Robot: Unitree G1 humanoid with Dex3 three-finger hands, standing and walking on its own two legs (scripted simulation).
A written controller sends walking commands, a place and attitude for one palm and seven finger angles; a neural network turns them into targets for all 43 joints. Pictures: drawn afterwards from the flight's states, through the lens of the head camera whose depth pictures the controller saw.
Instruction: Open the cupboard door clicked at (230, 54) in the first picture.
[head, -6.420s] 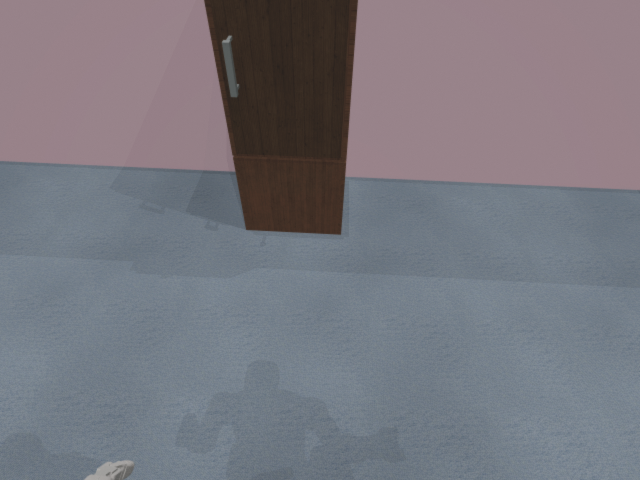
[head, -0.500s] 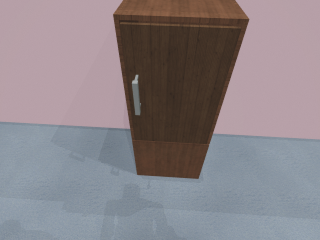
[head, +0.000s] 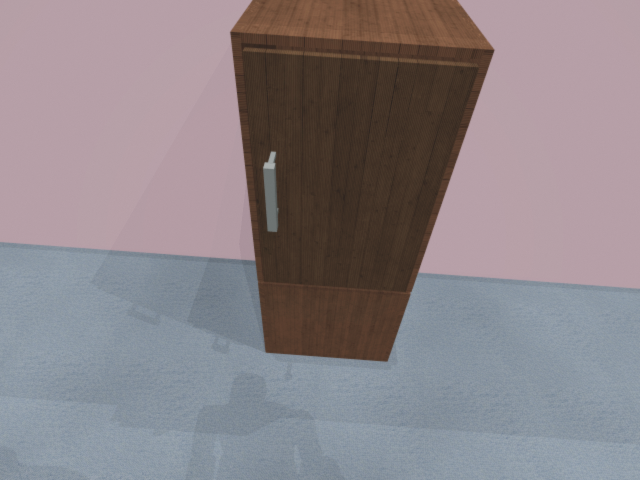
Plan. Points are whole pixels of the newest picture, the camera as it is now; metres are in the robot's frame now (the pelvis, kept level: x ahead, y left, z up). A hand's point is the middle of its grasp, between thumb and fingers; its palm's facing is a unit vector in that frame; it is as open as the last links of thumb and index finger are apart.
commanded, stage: shuffle to correct the standing spot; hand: left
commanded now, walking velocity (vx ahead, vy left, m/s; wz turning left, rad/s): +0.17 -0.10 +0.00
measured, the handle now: (272, 192) +0.65 +0.14 -0.02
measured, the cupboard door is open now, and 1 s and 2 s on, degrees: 0 0 0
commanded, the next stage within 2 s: come to a stop and stand still in 0.46 s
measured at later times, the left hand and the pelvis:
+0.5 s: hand out of the picture +0.03 +0.14 -0.18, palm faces +0.04 -1.00 -0.08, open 7.3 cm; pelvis +0.08 -0.01 +0.00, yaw -1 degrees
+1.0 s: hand (254, 460) +0.20 +0.11 -0.17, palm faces +0.07 -0.98 -0.19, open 7.2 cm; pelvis +0.10 -0.07 -0.01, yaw +2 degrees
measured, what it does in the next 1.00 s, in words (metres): walks ahead: right foot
